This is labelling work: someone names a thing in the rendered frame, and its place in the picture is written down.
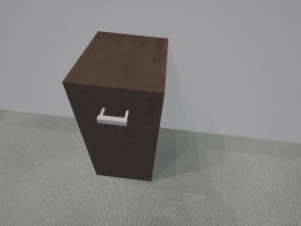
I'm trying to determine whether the cabinet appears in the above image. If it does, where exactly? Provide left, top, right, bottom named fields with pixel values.
left=62, top=31, right=168, bottom=182

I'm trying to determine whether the handle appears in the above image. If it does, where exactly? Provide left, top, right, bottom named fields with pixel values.
left=96, top=107, right=129, bottom=126

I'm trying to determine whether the drawer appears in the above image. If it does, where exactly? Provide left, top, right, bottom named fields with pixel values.
left=71, top=88, right=157, bottom=128

